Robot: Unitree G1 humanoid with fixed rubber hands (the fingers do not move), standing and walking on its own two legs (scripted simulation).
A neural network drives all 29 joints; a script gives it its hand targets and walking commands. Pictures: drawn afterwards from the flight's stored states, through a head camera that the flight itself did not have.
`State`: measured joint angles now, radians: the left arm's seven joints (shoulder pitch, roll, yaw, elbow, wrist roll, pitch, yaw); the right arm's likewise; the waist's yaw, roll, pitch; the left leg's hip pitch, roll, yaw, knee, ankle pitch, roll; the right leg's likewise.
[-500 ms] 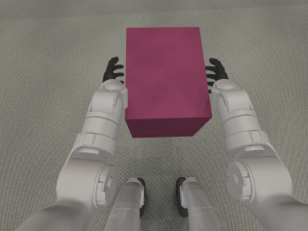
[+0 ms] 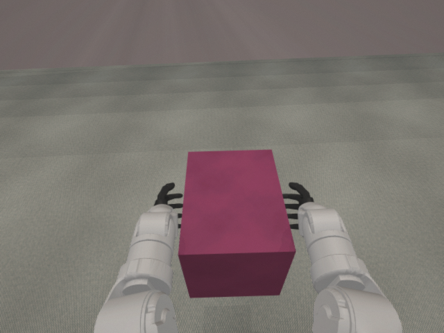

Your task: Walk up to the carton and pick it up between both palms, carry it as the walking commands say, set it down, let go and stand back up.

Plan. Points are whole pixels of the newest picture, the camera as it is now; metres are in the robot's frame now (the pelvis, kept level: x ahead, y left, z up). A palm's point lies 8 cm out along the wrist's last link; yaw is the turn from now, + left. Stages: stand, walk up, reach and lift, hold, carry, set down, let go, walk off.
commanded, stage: reach and lift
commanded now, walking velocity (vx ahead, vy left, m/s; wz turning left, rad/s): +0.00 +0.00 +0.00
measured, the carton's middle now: (232, 221) +0.40 +0.01 -0.02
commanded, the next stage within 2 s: hold in 0.50 s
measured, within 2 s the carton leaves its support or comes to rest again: neither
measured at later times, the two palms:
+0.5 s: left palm (165, 223) +0.34 +0.14 +0.06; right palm (307, 220) +0.34 -0.14 +0.05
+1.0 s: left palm (164, 223) +0.31 +0.13 +0.09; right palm (314, 222) +0.32 -0.14 +0.08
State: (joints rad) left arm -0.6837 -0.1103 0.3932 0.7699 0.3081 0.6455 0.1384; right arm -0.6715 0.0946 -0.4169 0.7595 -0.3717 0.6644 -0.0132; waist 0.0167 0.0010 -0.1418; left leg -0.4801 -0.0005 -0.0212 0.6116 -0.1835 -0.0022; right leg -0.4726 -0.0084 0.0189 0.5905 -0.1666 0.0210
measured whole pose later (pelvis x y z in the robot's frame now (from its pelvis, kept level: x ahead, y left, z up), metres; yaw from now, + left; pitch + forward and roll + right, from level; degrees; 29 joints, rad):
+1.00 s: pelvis +0.01 +0.00 +0.00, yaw +0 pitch -1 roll +0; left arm -0.45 -0.20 0.31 0.48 0.24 0.79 0.26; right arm -0.46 0.10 -0.18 0.56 -0.24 0.81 -0.13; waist 0.00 0.01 -0.24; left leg -0.40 0.00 -0.02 0.62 -0.21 -0.01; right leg -0.39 -0.01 0.02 0.60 -0.20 0.02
